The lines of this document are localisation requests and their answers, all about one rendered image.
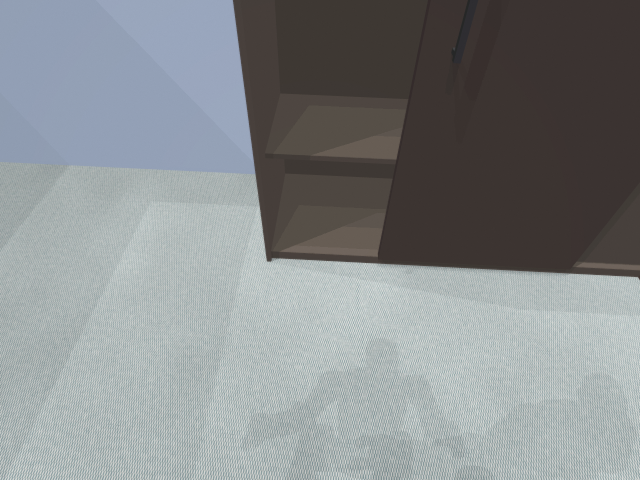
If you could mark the wardrobe door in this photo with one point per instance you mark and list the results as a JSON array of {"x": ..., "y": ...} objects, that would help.
[
  {"x": 619, "y": 241},
  {"x": 522, "y": 153}
]

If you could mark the handle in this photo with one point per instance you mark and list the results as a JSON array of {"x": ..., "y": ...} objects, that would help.
[{"x": 458, "y": 51}]

